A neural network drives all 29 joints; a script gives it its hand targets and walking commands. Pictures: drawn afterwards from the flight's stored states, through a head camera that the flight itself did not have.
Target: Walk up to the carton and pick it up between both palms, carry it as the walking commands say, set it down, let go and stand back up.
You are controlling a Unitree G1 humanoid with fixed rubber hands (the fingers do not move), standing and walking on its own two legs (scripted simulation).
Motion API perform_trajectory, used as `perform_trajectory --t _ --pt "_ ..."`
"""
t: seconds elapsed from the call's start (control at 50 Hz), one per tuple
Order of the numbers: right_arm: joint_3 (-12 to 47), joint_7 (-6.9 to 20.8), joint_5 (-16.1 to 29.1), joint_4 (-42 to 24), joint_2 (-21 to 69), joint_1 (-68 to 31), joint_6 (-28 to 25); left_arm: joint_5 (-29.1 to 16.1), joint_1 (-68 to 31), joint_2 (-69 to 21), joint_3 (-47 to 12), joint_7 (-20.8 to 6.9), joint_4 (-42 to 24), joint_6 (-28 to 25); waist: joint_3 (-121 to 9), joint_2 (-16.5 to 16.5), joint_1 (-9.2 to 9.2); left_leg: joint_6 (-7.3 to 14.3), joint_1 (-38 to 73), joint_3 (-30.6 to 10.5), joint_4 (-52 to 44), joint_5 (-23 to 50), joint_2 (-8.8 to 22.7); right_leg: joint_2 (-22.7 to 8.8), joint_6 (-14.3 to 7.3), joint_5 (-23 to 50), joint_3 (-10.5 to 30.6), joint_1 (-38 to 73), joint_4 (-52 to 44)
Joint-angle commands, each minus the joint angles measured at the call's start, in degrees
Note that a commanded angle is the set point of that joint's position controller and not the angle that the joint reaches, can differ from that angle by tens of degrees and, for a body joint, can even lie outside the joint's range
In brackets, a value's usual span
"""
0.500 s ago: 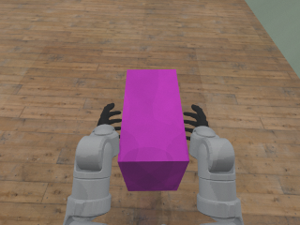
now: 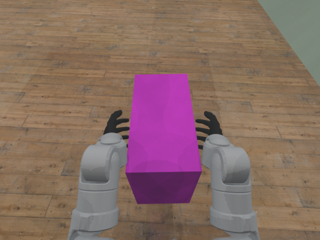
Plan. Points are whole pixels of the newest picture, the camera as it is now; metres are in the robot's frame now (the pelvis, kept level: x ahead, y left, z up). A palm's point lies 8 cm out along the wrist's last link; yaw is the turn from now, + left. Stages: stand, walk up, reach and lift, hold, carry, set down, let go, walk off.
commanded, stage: carry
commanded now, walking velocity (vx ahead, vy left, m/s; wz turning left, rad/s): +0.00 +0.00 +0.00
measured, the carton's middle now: (162, 138) +0.38 +0.00 +0.01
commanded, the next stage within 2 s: hold in 1.96 s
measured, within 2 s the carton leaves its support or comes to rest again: neither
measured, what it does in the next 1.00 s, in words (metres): stands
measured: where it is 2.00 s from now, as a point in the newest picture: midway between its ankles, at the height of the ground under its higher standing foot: outside the picture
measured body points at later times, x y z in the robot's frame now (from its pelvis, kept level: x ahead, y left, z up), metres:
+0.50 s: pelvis +0.00 +0.00 +0.00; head +0.03 +0.00 +0.45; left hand +0.33 +0.11 +0.09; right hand +0.33 -0.12 +0.09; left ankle +0.00 +0.16 -0.72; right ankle +0.05 -0.07 -0.72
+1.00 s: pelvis +0.00 +0.01 +0.00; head +0.02 +0.00 +0.45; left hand +0.32 +0.13 +0.02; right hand +0.33 -0.11 +0.02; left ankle +0.00 +0.16 -0.72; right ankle +0.05 -0.07 -0.72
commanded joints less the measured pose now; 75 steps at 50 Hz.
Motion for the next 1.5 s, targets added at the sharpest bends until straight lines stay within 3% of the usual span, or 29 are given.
perform_trajectory --t 0.0,0.28,0.62,0.76,0.92,0.94,1.0,1.16,1.26,1.3,1.48 --pt "22.2 11.8 19.2 -8.0 59.8 -25.4 -3.7 -17.1 -25.8 -55.6 -20.6 -13.9 -3.6 -2.4 -25.0 -4.0 0.85 2.8 21.1 -8.6 -4.9 -3.0 -1.7 -8.4 -0.2 19.7 8.9 1.8 -8.5" --pt "22.4 13.0 18.7 -4.9 61.1 -23.3 -4.7 -16.7 -25.4 -56.0 -21.4 -15.1 -2.7 -3.7 -25.5 -4.5 1.19 3.3 20.2 -8.4 -4.5 -2.5 -2.4 -8.6 -0.7 21.5 9.3 3.9 -7.7" --pt "20.9 15.3 15.4 5.7 60.3 -20.1 -8.5 -13.7 -27.6 -52.0 -20.3 -17.1 1.9 -8.4 -25.4 -5.5 1.11 3.8 19.5 -8.0 -4.3 -3.7 -3.3 -8.7 -0.7 19.7 9.3 4.0 -8.5" --pt "16.7 17.0 10.9 16.8 55.0 -20.5 -15.0 -9.1 -29.2 -46.2 -15.5 -18.7 12.1 -15.2 -26.3 -5.3 1.08 3.9 20.8 -7.9 -4.7 -2.7 -3.6 -9.0 -0.4 19.2 9.1 3.9 -8.5" --pt "14.4 19.2 7.6 29.5 47.0 -23.5 -28.5 -4.1 -32.3 -39.0 -12.7 -20.0 23.3 -29.1 -26.4 -6.0 1.28 3.2 22.9 -6.7 -5.0 -3.5 -4.2 -8.6 -0.2 15.5 9.5 2.2 -10.2" --pt "15.5 19.1 8.6 28.8 47.2 -23.6 -29.7 -5.0 -32.6 -39.1 -13.8 -19.9 22.1 -30.4 -26.4 -6.2 1.33 3.0 23.2 -6.6 -4.9 -3.3 -4.2 -8.6 -0.3 15.9 9.9 2.2 -10.3" --pt "18.9 17.1 13.1 15.9 47.5 -24.5 -30.7 -9.4 -32.4 -41.1 -17.5 -18.4 10.8 -31.1 -27.5 -6.7 1.19 2.9 24.4 -6.7 -5.1 -2.8 -4.5 -8.6 -0.4 18.3 9.9 3.2 -9.8" --pt "15.6 16.8 8.4 24.4 42.8 -17.2 -30.9 -4.9 -24.7 -36.0 -15.1 -18.1 19.1 -30.8 -27.4 -4.9 0.84 3.6 24.4 -6.3 -4.6 1.5 -3.4 -8.6 0.2 20.0 7.5 3.7 -7.9" --pt "13.9 16.5 8.1 24.8 40.0 -16.7 -32.1 -4.4 -24.4 -33.0 -13.2 -17.7 19.1 -32.1 -26.9 -5.4 0.82 3.5 23.5 -6.4 -4.6 -1.3 -3.5 -9.0 0.4 18.0 8.0 3.3 -8.6" --pt "15.0 16.2 9.2 22.3 40.4 -17.0 -32.4 -5.4 -24.9 -33.2 -14.1 -17.5 16.1 -32.5 -26.8 -5.6 0.77 3.6 23.4 -6.6 -4.8 -1.6 -3.4 -9.0 0.4 16.7 7.9 3.2 -8.8" --pt "15.5 16.7 8.6 24.7 39.8 -15.9 -33.1 -4.4 -23.3 -32.7 -14.7 -18.0 18.8 -33.2 -26.0 -5.6 0.62 3.8 22.7 -7.0 -4.7 -2.6 -3.2 -8.9 0.6 14.3 7.8 2.3 -9.3"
